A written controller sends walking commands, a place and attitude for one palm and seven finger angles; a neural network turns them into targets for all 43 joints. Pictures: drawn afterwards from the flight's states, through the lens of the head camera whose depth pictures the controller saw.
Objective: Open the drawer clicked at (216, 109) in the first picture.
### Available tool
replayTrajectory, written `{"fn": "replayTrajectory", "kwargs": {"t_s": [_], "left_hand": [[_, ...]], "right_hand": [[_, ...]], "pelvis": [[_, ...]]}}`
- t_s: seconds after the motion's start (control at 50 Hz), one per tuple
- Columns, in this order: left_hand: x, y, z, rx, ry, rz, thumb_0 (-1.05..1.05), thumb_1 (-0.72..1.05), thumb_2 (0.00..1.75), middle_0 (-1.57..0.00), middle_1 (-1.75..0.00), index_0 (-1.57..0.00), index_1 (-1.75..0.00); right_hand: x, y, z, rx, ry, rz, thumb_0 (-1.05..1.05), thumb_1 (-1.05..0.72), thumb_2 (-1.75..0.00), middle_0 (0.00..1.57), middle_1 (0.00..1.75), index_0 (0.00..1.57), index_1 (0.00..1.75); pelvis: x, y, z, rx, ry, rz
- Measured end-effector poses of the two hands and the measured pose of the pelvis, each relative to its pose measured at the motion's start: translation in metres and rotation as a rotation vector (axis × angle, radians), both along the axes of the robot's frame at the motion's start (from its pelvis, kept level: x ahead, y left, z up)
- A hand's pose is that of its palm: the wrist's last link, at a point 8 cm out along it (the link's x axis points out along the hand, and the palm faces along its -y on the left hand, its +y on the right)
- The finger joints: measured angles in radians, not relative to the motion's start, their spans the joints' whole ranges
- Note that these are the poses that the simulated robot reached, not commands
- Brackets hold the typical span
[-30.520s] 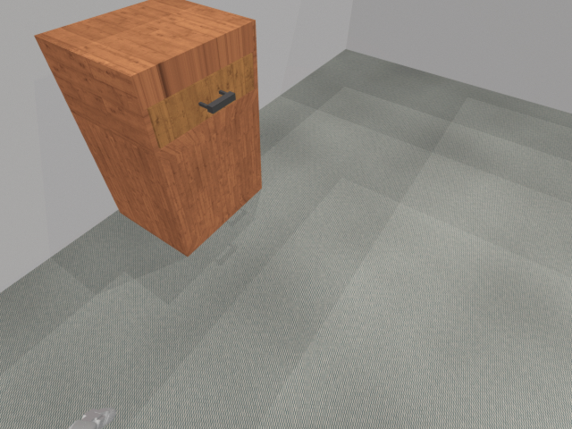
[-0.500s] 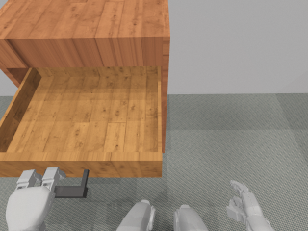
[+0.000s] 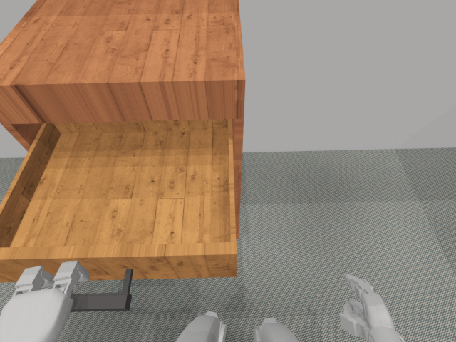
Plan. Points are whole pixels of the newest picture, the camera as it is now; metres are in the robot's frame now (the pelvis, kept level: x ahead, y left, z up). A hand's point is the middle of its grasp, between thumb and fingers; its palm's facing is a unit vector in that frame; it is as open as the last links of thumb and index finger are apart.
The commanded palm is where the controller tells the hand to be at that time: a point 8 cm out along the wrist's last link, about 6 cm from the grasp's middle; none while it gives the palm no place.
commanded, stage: lift the hand off the handle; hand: left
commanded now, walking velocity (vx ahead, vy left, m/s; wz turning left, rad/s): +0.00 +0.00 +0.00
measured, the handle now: (97, 288) +0.20 +0.26 -0.04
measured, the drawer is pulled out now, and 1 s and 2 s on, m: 0.30 0.30 0.30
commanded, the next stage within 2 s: draw the hand back to the body in 1.84 s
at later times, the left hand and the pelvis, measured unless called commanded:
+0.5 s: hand (46, 315) +0.15 +0.30 +0.01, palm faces -0.08 -0.07 -0.99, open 13.6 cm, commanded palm +0.14 +0.29 +0.07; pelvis +0.01 +0.02 +0.02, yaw +0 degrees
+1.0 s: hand (27, 308) +0.15 +0.30 +0.05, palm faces -0.01 -0.08 -1.00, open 13.7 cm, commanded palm +0.13 +0.29 +0.10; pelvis +0.02 +0.02 +0.04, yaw +0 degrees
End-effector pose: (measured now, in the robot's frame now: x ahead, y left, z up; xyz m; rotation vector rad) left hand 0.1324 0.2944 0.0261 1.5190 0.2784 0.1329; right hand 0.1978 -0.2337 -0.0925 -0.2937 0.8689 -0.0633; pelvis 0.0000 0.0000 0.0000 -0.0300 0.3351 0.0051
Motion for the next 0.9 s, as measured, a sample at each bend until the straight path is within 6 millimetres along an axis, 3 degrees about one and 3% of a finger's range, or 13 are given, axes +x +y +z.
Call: {"fn": "replayTrajectory", "kwargs": {"t_s": [0.22, 0.44, 0.9], "left_hand": [[0.000, 0.004, 0.016, -0.004, -0.001, -0.007, 0.00, -0.49, 0.30, -0.32, -1.20, -0.36, -1.21], [0.001, 0.002, 0.031, -0.019, -0.010, -0.017, 0.00, -0.49, 0.30, -0.32, -1.20, -0.37, -1.21], [0.003, 0.004, 0.069, -0.029, -0.062, -0.028, 0.00, -0.49, 0.30, -0.32, -1.20, -0.36, -1.22]], "right_hand": [[0.013, 0.014, 0.015, 0.020, -0.027, 0.025, 0.01, -0.90, -0.89, 0.20, 0.30, 0.20, 0.30], [0.013, 0.029, 0.023, 0.045, -0.019, 0.047, 0.01, -0.90, -0.89, 0.20, 0.30, 0.21, 0.30], [0.012, 0.032, 0.048, 0.061, -0.044, 0.036, 0.01, -0.90, -0.89, 0.20, 0.30, 0.20, 0.30]], "pelvis": [[0.006, 0.007, 0.011, -0.005, -0.023, 0.005], [0.010, 0.014, 0.020, -0.008, -0.045, 0.007], [0.015, 0.022, 0.038, -0.007, -0.105, -0.002]]}}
